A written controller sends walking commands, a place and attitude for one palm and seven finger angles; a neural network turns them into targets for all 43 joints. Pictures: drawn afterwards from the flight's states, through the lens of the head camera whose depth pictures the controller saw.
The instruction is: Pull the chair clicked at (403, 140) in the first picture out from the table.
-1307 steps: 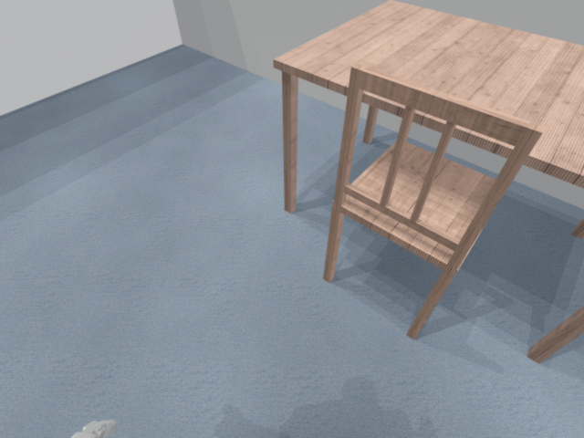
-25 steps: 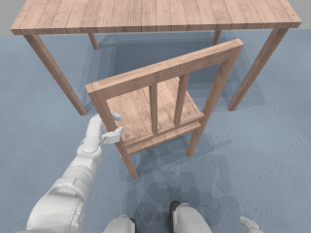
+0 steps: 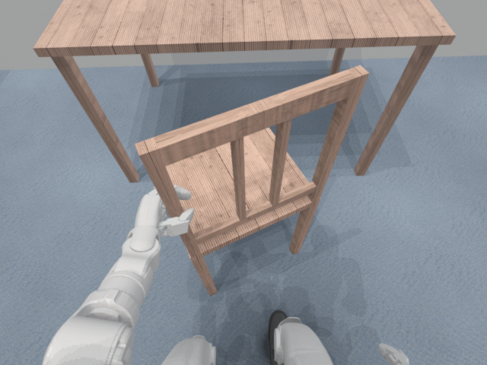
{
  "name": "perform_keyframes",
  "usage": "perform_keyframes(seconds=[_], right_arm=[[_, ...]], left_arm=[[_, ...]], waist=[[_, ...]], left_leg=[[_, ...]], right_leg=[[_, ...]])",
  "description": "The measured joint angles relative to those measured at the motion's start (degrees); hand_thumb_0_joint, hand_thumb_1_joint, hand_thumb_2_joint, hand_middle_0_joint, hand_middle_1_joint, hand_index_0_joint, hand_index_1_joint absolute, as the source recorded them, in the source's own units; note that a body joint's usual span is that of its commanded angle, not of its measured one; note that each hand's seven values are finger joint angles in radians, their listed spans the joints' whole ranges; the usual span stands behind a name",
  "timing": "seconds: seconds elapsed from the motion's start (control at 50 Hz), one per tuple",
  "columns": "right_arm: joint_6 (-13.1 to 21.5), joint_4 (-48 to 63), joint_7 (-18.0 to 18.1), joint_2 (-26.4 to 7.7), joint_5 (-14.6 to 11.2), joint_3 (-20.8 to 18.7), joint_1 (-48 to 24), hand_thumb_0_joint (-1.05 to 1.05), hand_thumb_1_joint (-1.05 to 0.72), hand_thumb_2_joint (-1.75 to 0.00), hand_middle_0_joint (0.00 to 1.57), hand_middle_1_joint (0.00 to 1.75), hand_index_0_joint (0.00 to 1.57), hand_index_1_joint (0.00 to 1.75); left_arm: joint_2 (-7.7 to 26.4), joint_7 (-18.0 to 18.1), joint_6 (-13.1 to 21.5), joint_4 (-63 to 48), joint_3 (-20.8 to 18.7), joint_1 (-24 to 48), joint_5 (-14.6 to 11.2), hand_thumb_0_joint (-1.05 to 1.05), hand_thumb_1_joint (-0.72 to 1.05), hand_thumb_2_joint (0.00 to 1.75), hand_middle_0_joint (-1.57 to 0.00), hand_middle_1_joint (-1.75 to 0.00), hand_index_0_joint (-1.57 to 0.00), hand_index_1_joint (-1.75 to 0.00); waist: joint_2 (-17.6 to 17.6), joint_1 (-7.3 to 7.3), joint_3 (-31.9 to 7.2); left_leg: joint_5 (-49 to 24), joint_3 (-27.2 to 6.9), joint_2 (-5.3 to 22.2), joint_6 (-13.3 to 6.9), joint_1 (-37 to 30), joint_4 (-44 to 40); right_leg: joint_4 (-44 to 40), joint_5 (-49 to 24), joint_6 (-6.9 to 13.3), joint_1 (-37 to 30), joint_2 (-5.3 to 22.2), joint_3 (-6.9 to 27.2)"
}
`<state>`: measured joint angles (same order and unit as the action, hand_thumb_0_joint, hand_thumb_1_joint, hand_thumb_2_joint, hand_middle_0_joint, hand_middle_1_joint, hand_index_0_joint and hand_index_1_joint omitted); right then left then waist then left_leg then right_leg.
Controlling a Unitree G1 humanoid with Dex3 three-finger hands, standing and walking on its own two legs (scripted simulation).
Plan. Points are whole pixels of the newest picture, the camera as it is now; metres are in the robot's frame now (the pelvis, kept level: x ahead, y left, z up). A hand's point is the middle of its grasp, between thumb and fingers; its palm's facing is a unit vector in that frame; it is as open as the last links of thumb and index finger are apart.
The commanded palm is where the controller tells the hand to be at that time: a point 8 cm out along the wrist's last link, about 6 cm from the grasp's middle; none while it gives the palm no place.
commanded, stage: step backward, pulling the chair out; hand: left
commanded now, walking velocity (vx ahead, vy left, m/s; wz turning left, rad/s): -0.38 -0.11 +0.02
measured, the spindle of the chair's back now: (239, 183) +0.45 +0.01 -0.05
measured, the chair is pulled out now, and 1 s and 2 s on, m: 0.28 0.39 0.46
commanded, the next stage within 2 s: stop walking, hand still on the chair in 1.20 s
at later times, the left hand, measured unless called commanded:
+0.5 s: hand (178, 240) +0.33 +0.12 -0.04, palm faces -0.03 -0.98 -0.20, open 5.9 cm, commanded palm +0.33 +0.17 -0.04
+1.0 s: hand (173, 279) +0.26 +0.12 -0.04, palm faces -0.02 -0.97 -0.22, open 6.0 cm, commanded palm +0.27 +0.17 -0.04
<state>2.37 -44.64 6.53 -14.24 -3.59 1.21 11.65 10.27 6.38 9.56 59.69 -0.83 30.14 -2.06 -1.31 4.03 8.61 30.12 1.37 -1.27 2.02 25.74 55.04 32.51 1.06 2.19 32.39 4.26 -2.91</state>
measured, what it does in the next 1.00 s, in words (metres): walks backwards: left foot, then right foot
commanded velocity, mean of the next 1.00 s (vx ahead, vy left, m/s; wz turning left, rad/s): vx -0.36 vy -0.02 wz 0.00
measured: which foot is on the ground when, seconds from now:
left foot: up 0.00-0.04, down 0.06-1.00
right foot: down 0.00-0.08, up 0.10-0.22, down 0.24-1.00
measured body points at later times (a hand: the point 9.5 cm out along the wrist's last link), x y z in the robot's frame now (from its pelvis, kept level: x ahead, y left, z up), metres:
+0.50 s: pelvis -0.06 +0.00 +0.01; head +0.04 -0.01 +0.45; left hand +0.32 +0.17 -0.03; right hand +0.04 -0.28 -0.12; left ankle -0.02 +0.15 -0.71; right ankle +0.04 -0.12 -0.71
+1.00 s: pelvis -0.11 -0.01 +0.01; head -0.03 -0.02 +0.45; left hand +0.25 +0.17 -0.03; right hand -0.05 -0.26 -0.13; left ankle -0.09 +0.13 -0.71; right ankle -0.03 -0.12 -0.71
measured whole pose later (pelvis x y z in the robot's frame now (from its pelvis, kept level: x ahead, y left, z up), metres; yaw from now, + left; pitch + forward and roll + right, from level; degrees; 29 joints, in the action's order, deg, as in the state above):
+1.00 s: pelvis -0.11 -0.01 +0.01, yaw +0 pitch +1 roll +1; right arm 0.8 -44.8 7.5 -13.2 -3.2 1.2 14.2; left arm 10.9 4.7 8.7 61.5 -0.1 32.3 -2.1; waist 0.2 1.9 8.9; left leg 17.3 2.3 2.3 1.8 20.7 36.7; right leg 35.1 10.7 0.3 26.1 1.6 -1.2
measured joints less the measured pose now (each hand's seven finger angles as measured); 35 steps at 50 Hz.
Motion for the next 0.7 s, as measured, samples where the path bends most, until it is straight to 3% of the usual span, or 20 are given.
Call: perform_keyframes(seconds=[0.06, 0.08, 0.14, 0.18, 0.2, 0.24, 0.26, 0.3, 0.36, 0.4, 0.44, 0.54, 0.6, 0.64, 0.7], right_arm=[[1.21, 0.9, 0.14, -0.78, 0.05, 0.95, 1.56, 0.01, -0.91, -0.9, 0.21, 0.3, 0.2, 0.3], [1.36, 1.01, 0.31, -0.75, 0.23, 1.02, 1.64, 0.01, -0.91, -0.9, 0.21, 0.3, 0.2, 0.3], [0.95, 1.64, 0.72, -0.22, 0.89, 0.73, 2.23, 0.01, -0.91, -0.9, 0.21, 0.3, 0.2, 0.3], [0.51, 0.88, 0.29, 0.6, 1.23, 0.18, 2.63, 0.01, -0.91, -0.9, 0.21, 0.3, 0.2, 0.3], [0.34, 0.41, -0.21, 0.98, 1.34, 0.02, 2.95, 0.01, -0.91, -0.9, 0.21, 0.3, 0.2, 0.3], [0.17, -0.46, -1.32, 1.78, 1.37, 0.03, 4.01, 0.01, -0.91, -0.9, 0.21, 0.3, 0.2, 0.3], [-0.02, -0.94, -1.68, 2.01, 1.24, 0.19, 4.05, 0.01, -0.91, -0.9, 0.21, 0.3, 0.2, 0.3], [-0.37, -1.54, -1.91, 1.5, 0.81, 0.25, 2.46, 0.01, -0.91, -0.9, 0.21, 0.3, 0.2, 0.3], [-0.34, -1.67, -0.92, 0.59, 0.0, 0.02, -0.16, 0.01, -0.91, -0.9, 0.21, 0.3, 0.2, 0.3], [-0.49, -1.47, 0.03, -0.52, -0.18, 0.18, -1.52, 0.01, -0.91, -0.9, 0.21, 0.3, 0.2, 0.3], [-0.87, -0.81, 0.77, -1.99, -0.31, -0.24, -2.2, 0.01, -0.91, -0.9, 0.21, 0.3, 0.2, 0.3], [-1.45, 1.74, 1.12, -1.58, 0.13, -1.72, -2.74, 0.01, -0.91, -0.9, 0.21, 0.3, 0.2, 0.3], [-1.05, 2.13, 0.88, -0.31, 0.18, -1.4, -2.04, 0.01, -0.91, -0.9, 0.2, 0.3, 0.2, 0.3], [-1.11, 1.97, 0.75, 0.43, 0.05, -1.14, -1.89, 0.01, -0.91, -0.9, 0.2, 0.3, 0.2, 0.3], [-0.47, 1.01, 0.58, 0.82, -0.39, -0.92, -2.01, 0.01, -0.91, -0.9, 0.21, 0.3, 0.2, 0.3]], left_arm=[[-0.54, 0.1, -0.1, 0.35, 0.86, 0.4, 0.57, 0.01, 0.56, 0.68, -0.21, -1.22, -0.5, -1.44], [-0.33, -0.16, -0.07, 0.27, 1.31, 0.87, 0.79, 0.0, 0.56, 0.68, -0.2, -1.23, -0.5, -1.44], [-0.17, -0.68, -0.45, -0.42, 1.37, 0.77, 0.19, 0.01, 0.57, 0.67, -0.18, -1.22, -0.5, -1.44], [-0.6, -0.77, -0.32, 0.43, 0.93, 1.27, 0.09, 0.02, 0.58, 0.66, -0.17, -1.21, -0.5, -1.44], [-0.82, -0.83, -0.14, 1.24, 0.69, 1.73, 0.15, 0.03, 0.58, 0.66, -0.17, -1.2, -0.5, -1.44], [-0.83, -1.33, 0.29, 2.89, 0.44, 2.57, 0.55, 0.03, 0.58, 0.67, -0.17, -1.2, -0.5, -1.44], [-0.51, -1.62, 0.48, 3.39, 0.44, 3.01, 0.79, 0.03, 0.57, 0.67, -0.18, -1.2, -0.5, -1.44], [-0.1, -1.61, 0.68, 3.77, 0.08, 4.12, 0.42, 0.03, 0.56, 0.68, -0.19, -1.19, -0.5, -1.44], [0.18, -1.2, -0.86, 2.56, -0.42, 5.55, -0.56, 0.04, 0.57, 0.68, -0.18, -1.18, -0.5, -1.44], [0.16, -0.9, -1.87, 2.02, -0.27, 6.21, -1.06, 0.04, 0.57, 0.67, -0.17, -1.18, -0.5, -1.44], [-0.14, -0.84, -2.86, 1.55, 0.38, 6.67, -1.3, 0.03, 0.58, 0.67, -0.17, -1.18, -0.5, -1.44], [0.4, -1.11, -2.78, 0.87, 1.26, 6.57, -0.69, 0.02, 0.58, 0.65, -0.17, -1.18, -0.5, -1.44], [0.78, -1.57, -1.66, 0.75, 0.89, 5.48, 0.3, 0.01, 0.57, 0.66, -0.19, -1.19, -0.5, -1.44], [1.16, -1.62, -1.14, 0.76, 0.73, 4.6, 0.24, 0.01, 0.56, 0.66, -0.2, -1.19, -0.5, -1.44], [1.1, -1.18, -0.07, 0.98, 0.12, 3.33, -0.07, 0.0, 0.56, 0.68, -0.21, -1.19, -0.5, -1.44]], waist=[[0.21, 0.17, -2.73], [-0.23, 0.21, -2.73], [0.34, -0.47, -1.01], [1.65, -0.94, 0.36], [2.21, -1.33, 0.84], [2.32, -1.86, 0.84], [2.18, -2.09, 0.79], [3.22, -1.52, 1.9], [2.2, -0.42, 3.53], [1.44, 0.37, 3.79], [2.11, 1.01, 3.42], [0.59, -0.86, 3.74], [0.26, -1.52, 3.42], [0.6, -1.36, 2.94], [1.11, -0.45, 2.28]], left_leg=[[-1.82, 0.66, 0.3, -1.02, -7.2, -15.45], [-5.97, 0.69, 0.01, -1.55, -7.01, -17.51], [-9.27, 0.9, 0.94, -2.14, -7.36, -18.17], [-9.99, -0.02, 2.33, -1.72, -8.6, -19.59], [-10.38, -0.49, 3.05, -1.4, -8.91, -19.85], [-10.98, -1.25, 3.61, -0.71, -7.91, -17.67], [-11.25, -1.37, 3.79, -0.2, -6.47, -15.14], [-8.4, -3.6, 3.71, 0.84, -3.28, -10.28], [-2.85, -4.25, 2.04, 1.34, -1.21, -9.83], [-7.21, -3.38, 1.85, 1.44, -2.56, -16.15], [-19.48, -2.52, 3.0, 0.43, -3.89, -22.26], [-17.64, 0.36, 3.2, -0.04, -3.03, -21.12], [-17.21, 0.63, 3.53, 0.42, -2.34, -19.4], [-16.54, 0.44, 3.99, 0.72, -1.53, -17.86], [-8.45, -0.51, 3.09, 0.4, 0.09, -13.54]], right_leg=[[-2.97, -1.53, -0.8, 1.69, 0.43, -1.74], [-2.14, 0.73, -1.29, 2.69, 0.7, -1.65], [12.6, 13.05, -2.56, 4.66, -1.32, 0.36], [15.77, 17.77, -2.2, 1.43, -2.9, 0.42], [12.92, 17.56, -1.87, -1.49, -3.45, 0.11], [2.99, 7.43, -0.85, -8.47, -3.49, -0.14], [-0.1, 7.13, -0.69, -10.25, -3.64, -0.23], [-0.51, 9.23, -0.55, -10.06, -4.31, -0.95], [-0.46, 8.97, -0.88, -8.86, -2.73, -0.68], [-0.13, 8.26, -1.48, -7.83, -1.39, -0.36], [1.09, 8.23, -2.25, -6.49, -1.01, -0.73], [3.55, 11.44, -2.7, -4.03, -1.08, 1.7], [2.83, 5.35, -2.31, -3.91, -1.41, 2.0], [4.41, 6.28, -1.58, -3.14, -1.76, 1.75], [3.85, 6.77, -1.13, -2.58, -1.65, 1.56]])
